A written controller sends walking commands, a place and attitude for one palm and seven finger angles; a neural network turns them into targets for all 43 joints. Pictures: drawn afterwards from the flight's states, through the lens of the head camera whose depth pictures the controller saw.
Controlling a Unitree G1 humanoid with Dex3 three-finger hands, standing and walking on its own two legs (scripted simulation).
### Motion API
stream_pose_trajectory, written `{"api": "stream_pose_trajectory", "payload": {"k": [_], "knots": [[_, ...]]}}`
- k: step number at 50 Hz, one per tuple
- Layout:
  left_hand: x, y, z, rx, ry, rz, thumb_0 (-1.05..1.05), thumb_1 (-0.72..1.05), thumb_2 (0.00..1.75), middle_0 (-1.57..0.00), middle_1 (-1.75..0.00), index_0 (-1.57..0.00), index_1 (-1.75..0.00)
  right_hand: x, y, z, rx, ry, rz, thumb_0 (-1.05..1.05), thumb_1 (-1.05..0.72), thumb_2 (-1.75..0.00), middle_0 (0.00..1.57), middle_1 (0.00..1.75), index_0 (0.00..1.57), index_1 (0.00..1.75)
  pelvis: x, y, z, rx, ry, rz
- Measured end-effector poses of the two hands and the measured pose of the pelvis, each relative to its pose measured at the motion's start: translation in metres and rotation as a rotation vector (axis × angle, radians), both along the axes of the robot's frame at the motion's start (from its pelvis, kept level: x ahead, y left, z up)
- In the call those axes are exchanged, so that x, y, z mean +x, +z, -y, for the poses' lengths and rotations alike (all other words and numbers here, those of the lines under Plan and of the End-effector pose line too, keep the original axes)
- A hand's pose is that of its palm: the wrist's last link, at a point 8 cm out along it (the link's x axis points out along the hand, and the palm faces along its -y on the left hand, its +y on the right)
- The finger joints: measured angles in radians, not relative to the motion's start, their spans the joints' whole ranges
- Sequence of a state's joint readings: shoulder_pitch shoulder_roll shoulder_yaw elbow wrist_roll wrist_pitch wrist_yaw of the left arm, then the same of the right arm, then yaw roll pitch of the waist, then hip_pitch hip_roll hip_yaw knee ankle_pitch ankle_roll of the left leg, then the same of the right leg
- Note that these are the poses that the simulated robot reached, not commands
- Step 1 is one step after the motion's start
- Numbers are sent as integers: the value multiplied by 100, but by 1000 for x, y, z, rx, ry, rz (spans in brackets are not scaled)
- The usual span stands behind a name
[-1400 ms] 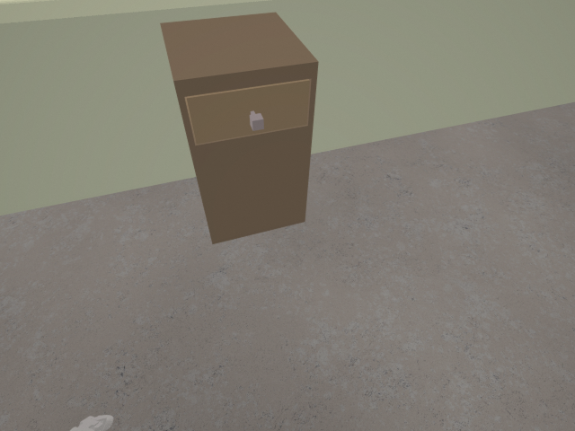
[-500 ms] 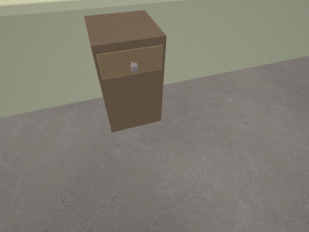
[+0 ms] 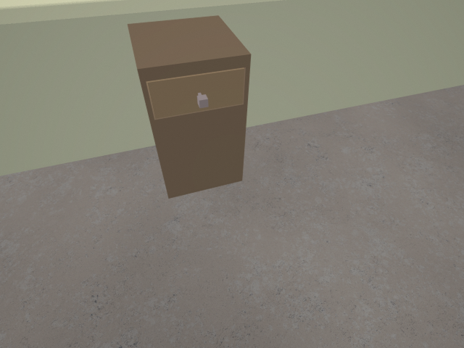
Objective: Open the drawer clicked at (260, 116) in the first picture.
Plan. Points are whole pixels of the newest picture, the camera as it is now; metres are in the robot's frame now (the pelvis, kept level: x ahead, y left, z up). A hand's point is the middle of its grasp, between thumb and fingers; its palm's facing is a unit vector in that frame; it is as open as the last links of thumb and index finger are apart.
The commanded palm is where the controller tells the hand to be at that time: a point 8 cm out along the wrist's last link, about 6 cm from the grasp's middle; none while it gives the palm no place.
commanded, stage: look at it before walking up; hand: left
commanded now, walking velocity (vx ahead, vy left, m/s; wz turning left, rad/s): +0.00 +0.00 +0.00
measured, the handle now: (201, 98) +1.03 +0.18 -0.16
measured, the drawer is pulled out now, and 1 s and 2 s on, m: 0.00 0.00 0.00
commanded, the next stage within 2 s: walk to a spot facing it in 0.04 s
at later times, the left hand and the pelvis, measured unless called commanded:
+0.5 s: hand out of the picture +0.06 +0.19 -0.18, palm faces -0.13 -0.95 -0.28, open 7.4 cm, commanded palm none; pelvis -0.02 -0.02 -0.02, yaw -10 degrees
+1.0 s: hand out of the picture +0.09 +0.17 -0.17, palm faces -0.25 -0.94 -0.22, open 7.4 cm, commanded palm none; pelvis +0.04 -0.02 +0.00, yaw -23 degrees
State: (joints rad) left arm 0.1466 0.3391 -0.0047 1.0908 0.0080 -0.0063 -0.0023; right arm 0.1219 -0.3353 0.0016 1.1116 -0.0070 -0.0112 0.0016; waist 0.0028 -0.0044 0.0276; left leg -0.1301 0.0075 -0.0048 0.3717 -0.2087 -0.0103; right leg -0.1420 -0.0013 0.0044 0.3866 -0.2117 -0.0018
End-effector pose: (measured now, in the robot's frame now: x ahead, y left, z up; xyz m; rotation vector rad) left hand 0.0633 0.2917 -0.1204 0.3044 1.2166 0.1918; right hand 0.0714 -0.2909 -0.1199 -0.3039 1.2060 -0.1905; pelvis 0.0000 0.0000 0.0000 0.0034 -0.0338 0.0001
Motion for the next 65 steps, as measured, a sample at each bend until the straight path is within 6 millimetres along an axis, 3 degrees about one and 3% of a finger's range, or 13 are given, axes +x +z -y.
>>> {"api": "stream_pose_trajectory", "payload": {"k": [15, 22, 28, 32, 37, 45, 51, 55, 60, 65], "knots": [[-3, -5, 4, -1, -12, -27, 0, 90, 90, -20, -30, -21, -30, -4, -3, -3, 2, -38, 24, 1, -90, -89, 20, 30, 20, 30, -4, -3, 0, 2, -48, -7], [-6, -20, 33, -37, -69, -75, 0, 91, 90, -20, -30, -20, -30, -36, -25, -16, 71, -134, 35, 1, -90, -89, 20, 30, 20, 30, -14, -15, 8, 35, -136, -5], [-9, -26, 71, -52, -106, -57, 0, 91, 90, -20, -30, -20, -30, -71, -53, -10, 136, -216, -12, 1, -90, -89, 20, 30, 20, 30, -22, -28, 26, 22, -185, -1], [-18, -16, 89, -77, -104, -71, 0, 90, 90, -20, -30, -21, -30, -85, -43, -6, 152, -243, -44, 1, -91, -89, 20, 30, 20, 30, -22, -15, 33, 20, -212, -15], [-19, -7, 99, -98, -136, -101, 0, 90, 90, -20, -30, -21, -30, -89, -25, 3, 142, -291, -12, 1, -91, -89, 20, 30, 20, 30, -14, -2, 37, 36, -263, -43], [1, -6, 88, -98, -180, -138, 0, 90, 90, -20, -30, -21, -30, -60, -8, 10, 97, -346, 69, 1, -91, -89, 20, 30, 20, 30, 14, 2, 31, 30, -347, -67], [39, -16, 68, -99, -211, -162, 0, 90, 90, -20, -30, -21, -30, -12, 4, -2, 66, -360, 159, 1, -91, -89, 20, 30, 19, 30, 49, -1, 16, 14, -409, -69], [84, -34, 54, -104, -264, -177, 0, 90, 90, -20, -30, -21, -30, 13, 3, -14, 24, -393, 233, 1, -91, -89, 20, 30, 20, 30, 77, -14, 4, -3, -467, -66], [173, -31, 68, -118, -395, -128, 1, 91, 90, -19, -30, -20, -30, -9, 7, -41, 33, -516, 173, 1, -90, -89, 20, 30, 20, 30, 110, -5, 6, -11, -551, -46], [265, -24, 114, -143, -524, -38, 1, 91, 90, -19, -30, -20, -30, -51, 0, -75, 72, -675, 13, 1, -90, -89, 20, 30, 20, 30, 142, -1, 17, -18, -625, -41]]}}
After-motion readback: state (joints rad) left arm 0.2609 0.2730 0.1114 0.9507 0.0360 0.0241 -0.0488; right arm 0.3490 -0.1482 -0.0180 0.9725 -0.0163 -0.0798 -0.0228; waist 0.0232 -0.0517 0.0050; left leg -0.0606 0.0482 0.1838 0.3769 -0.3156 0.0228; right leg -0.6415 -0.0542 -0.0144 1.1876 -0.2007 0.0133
